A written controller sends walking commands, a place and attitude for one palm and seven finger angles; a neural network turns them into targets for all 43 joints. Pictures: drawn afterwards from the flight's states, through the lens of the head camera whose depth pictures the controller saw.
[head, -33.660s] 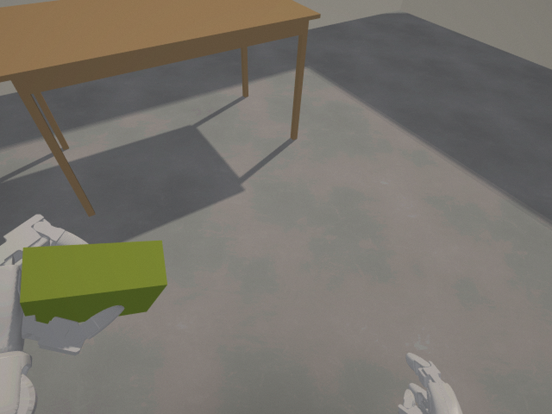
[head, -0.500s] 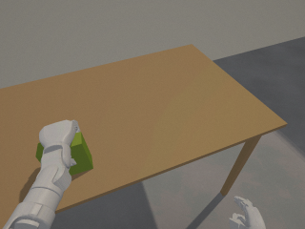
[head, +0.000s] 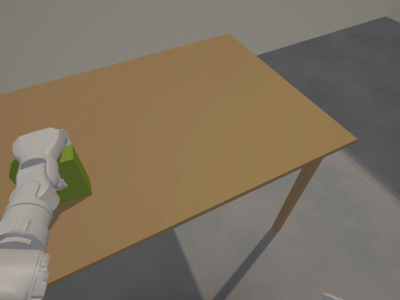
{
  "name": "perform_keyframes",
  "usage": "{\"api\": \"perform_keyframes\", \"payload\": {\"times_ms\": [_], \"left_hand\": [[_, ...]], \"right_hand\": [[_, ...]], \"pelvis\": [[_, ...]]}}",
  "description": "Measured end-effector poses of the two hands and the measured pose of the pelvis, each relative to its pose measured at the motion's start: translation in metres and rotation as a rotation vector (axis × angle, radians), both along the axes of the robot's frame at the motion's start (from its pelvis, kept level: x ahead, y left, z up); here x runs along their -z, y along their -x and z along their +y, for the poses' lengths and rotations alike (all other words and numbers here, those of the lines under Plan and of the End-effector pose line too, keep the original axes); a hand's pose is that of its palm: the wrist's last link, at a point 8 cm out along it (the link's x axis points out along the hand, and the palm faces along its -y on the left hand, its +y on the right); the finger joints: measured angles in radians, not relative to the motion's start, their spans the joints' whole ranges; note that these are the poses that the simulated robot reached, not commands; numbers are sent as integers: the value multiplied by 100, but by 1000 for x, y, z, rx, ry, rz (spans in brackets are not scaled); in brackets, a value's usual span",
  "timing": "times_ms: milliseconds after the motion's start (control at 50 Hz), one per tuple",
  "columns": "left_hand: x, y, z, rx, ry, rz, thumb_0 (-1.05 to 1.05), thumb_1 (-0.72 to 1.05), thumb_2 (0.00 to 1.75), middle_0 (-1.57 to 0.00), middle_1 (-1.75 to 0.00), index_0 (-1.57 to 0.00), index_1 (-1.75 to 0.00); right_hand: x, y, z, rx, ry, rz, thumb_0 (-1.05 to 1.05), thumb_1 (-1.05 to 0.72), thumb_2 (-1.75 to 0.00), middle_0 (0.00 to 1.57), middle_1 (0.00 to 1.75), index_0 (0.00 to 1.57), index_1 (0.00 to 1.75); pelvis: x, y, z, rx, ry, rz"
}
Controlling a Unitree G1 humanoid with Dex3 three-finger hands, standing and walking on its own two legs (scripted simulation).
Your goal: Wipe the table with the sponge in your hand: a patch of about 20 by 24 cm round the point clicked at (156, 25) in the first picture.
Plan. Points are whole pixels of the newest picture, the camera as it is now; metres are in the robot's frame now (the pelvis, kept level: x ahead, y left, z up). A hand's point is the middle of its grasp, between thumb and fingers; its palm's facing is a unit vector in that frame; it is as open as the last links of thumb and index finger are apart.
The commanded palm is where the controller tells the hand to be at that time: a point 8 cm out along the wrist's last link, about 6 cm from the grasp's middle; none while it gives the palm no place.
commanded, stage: wipe forward along the first lane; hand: left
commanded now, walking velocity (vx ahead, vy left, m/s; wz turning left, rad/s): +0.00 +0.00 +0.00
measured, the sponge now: (58, 184) +0.36 +0.35 +0.00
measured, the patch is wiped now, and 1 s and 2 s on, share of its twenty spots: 0.35 0.60 0.70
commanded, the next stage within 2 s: slide across to the middle lane in 0.66 s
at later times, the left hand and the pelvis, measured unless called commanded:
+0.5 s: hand (48, 149) +0.42 +0.37 +0.06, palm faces -0.11 -0.02 -0.99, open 9.5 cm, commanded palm +0.41 +0.37 +0.10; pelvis +0.01 +0.03 +0.00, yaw +1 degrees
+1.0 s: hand (52, 135) +0.46 +0.37 +0.06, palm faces -0.08 -0.01 -1.00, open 9.6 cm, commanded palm +0.44 +0.34 +0.11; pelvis +0.02 +0.06 +0.00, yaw +1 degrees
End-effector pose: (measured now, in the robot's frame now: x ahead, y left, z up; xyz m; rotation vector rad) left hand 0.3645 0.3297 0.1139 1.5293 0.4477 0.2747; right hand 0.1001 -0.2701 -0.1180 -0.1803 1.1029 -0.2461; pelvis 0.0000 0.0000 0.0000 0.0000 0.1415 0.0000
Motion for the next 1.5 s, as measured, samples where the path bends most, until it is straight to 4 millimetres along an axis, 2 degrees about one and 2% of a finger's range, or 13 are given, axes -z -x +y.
{"api": "perform_keyframes", "payload": {"times_ms": [160, 440, 580, 780, 940, 1040, 1320, 1500], "left_hand": [[2, -14, 9, 4, 2, 13, 2, -52, 108, -84, -137, -84, -137], [1, -36, 27, 18, -13, 4, 2, -53, 108, -84, -136, -84, -138], [1, -51, 36, 17, -15, 11, 2, -53, 108, -84, -136, -84, -138], [2, -70, 44, 18, -18, 22, 2, -53, 108, -84, -136, -84, -138], [-1, -77, 38, 50, -57, 4, 2, -52, 109, -83, -137, -83, -139], [-1, -76, 28, 46, -12, -25, 1, -51, 108, -81, -139, -81, -141], [-2, -86, -2, 40, -28, -13, 1, -49, 108, -79, -142, -79, -143], [-2, -93, -22, 44, -25, -21, 0, -49, 108, -79, -142, -79, -143]], "right_hand": [[-2, -1, 7, 8, 0, 10, 1, -90, -90, 20, 30, 20, 30], [-6, -7, 33, -13, 6, 21, 0, -90, -90, 20, 30, 20, 30], [-3, 3, 45, -9, 10, 60, 0, -90, -90, 20, 30, 20, 30], [1, 29, 54, 22, 12, 142, 0, -90, -90, 20, 30, 20, 30], [4, 37, 59, 38, 1, 182, 0, -90, -90, 20, 30, 20, 30], [5, 26, 63, 32, -17, 169, 0, -90, -90, 20, 30, 20, 30], [2, -33, 66, -37, -42, 67, 0, -90, -90, 20, 30, 20, 30], [-1, -41, 55, -33, -32, 68, 0, -90, -90, 20, 30, 20, 30]], "pelvis": [[0, -5, 9, 0, 8, 22], [1, -6, 29, -18, 24, 53], [2, -7, 39, -24, 29, 73], [4, -13, 50, -22, 39, 98], [3, -19, 55, -28, 43, 96], [1, -25, 55, -32, 42, 80], [-1, -34, 47, -40, 34, 69], [-2, -38, 39, -37, 31, 67]]}}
